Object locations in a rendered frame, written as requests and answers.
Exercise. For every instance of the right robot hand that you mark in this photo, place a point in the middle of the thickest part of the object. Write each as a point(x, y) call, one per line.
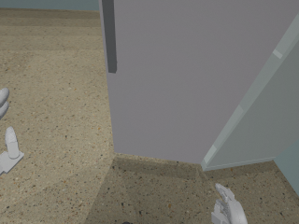
point(232, 212)

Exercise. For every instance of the handle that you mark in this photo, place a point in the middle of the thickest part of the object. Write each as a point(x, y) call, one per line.
point(110, 35)

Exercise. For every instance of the fridge door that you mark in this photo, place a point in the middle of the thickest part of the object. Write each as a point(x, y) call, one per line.
point(183, 67)

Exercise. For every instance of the left robot hand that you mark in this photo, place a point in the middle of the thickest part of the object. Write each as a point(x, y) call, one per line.
point(10, 158)

